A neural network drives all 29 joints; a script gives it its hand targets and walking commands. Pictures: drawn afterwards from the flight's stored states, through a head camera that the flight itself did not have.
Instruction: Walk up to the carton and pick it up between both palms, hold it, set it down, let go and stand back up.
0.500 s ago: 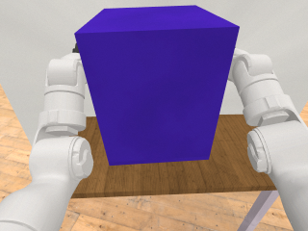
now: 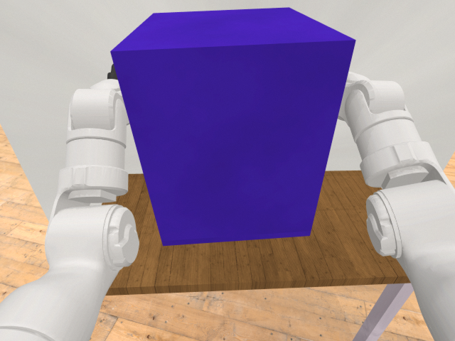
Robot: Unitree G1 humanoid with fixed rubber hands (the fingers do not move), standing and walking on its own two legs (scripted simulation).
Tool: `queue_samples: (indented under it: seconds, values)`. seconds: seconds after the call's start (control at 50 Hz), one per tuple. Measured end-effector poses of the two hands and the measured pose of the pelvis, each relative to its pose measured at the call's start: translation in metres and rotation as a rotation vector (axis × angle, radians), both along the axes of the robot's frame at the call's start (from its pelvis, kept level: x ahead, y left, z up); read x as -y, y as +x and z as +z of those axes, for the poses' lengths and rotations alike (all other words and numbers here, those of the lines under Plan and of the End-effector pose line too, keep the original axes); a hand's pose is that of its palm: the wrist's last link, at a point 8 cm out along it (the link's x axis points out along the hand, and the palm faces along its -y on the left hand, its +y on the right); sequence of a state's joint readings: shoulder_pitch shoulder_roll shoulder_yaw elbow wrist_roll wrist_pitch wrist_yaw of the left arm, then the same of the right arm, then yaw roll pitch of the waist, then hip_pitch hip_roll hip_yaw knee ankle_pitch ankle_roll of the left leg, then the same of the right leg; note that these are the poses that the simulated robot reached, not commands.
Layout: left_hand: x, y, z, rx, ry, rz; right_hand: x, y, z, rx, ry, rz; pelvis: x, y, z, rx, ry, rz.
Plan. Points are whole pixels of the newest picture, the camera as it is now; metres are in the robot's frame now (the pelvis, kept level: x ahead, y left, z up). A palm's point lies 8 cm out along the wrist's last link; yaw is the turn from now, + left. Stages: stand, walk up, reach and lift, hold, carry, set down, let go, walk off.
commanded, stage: hold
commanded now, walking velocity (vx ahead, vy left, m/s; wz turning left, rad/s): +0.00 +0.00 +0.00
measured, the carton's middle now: (229, 120) +0.38 +0.00 +0.28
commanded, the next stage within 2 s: none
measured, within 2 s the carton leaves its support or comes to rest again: neither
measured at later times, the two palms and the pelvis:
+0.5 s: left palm (117, 94) +0.37 +0.17 +0.33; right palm (334, 88) +0.37 -0.17 +0.34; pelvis +0.00 +0.00 +0.00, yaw +0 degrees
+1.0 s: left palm (118, 94) +0.37 +0.17 +0.33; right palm (333, 86) +0.37 -0.17 +0.34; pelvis +0.00 +0.00 +0.00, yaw +0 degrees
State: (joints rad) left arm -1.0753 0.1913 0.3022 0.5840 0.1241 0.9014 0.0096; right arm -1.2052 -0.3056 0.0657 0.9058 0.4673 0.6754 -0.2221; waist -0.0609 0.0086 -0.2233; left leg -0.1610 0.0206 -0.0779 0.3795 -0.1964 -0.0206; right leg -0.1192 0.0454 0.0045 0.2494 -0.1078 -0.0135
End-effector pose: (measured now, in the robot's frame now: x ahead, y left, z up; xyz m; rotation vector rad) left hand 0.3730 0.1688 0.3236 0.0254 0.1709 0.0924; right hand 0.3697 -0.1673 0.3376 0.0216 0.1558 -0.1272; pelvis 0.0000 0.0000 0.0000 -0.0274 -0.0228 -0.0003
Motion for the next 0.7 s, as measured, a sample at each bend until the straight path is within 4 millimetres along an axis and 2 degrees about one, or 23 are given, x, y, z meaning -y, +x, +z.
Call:
queue_samples:
  seconds: [0.7]
  values:
    - [-0.0001, -0.0055, 0.0045, 0.005, -0.004, 0.001, 0.0, -0.0059, 0.0039, 0.002, -0.001, 0.0, 0.0019, -0.0056, -0.0002, -0.007, 0.001, 0.003]
